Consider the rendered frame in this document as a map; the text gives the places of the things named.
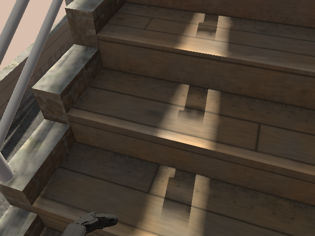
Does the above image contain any robot left hand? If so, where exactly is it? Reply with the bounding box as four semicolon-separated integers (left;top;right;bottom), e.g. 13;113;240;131
61;211;119;236

